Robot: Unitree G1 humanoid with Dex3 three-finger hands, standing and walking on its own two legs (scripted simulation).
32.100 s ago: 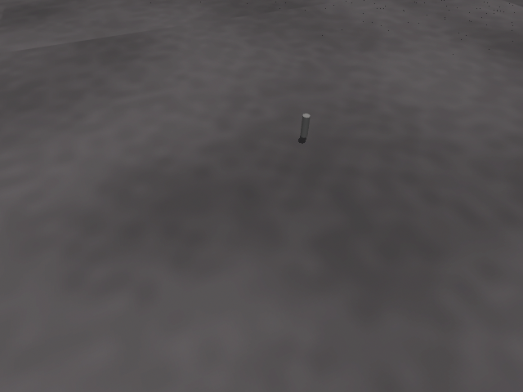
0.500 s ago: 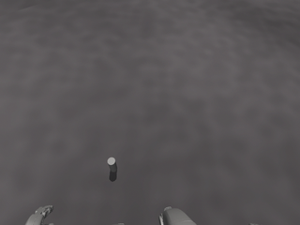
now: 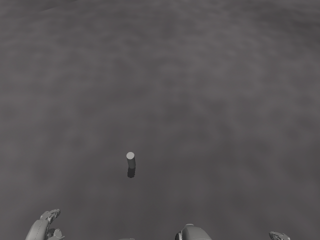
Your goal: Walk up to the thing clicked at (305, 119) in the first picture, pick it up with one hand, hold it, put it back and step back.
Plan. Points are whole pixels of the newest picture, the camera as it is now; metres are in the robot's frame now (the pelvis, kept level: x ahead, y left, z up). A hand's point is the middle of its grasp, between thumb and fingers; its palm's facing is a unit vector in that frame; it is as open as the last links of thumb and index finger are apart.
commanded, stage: step back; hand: left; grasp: from the side
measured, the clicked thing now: (131, 160) +0.58 +0.16 -0.68
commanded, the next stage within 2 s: none
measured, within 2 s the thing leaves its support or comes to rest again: neither
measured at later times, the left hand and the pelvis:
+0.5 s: hand out of the picture -0.05 +0.24 -0.14, palm faces -0.11 -0.92 -0.38, open 7.4 cm; pelvis -0.15 -0.03 +0.00, yaw -6 degrees
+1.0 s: hand out of the picture -0.18 +0.22 -0.14, palm faces -0.05 -0.93 -0.36, open 7.4 cm; pelvis -0.32 -0.04 +0.01, yaw -3 degrees
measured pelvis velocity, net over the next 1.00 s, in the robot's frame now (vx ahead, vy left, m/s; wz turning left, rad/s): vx -0.32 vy -0.04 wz -0.05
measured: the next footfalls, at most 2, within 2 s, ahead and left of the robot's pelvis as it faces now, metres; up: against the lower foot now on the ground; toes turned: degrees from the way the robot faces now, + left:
right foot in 0.44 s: -0.13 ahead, -0.16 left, +0.00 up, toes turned -4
left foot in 0.74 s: -0.19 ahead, +0.08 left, +0.00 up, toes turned -2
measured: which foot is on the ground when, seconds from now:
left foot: down 0.00-0.46, up 0.48-0.72, down 0.74-1.00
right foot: up 0.00-0.42, down 0.44-0.76, up 0.78-1.00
